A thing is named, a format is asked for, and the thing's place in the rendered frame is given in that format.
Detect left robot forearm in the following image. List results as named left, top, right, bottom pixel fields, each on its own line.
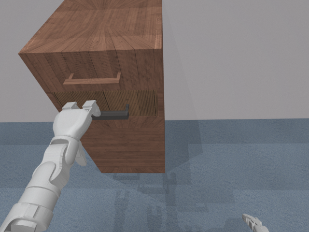
left=0, top=135, right=79, bottom=232

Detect robot right hand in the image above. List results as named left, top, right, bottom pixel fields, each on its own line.
left=242, top=214, right=269, bottom=232

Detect drawer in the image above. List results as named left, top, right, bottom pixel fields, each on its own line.
left=52, top=89, right=158, bottom=116

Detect cabinet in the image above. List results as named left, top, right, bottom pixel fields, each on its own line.
left=18, top=0, right=165, bottom=173

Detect handle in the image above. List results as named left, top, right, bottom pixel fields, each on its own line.
left=63, top=78, right=121, bottom=90
left=91, top=104, right=129, bottom=120

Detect robot left hand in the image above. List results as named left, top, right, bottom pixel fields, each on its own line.
left=53, top=100, right=101, bottom=166

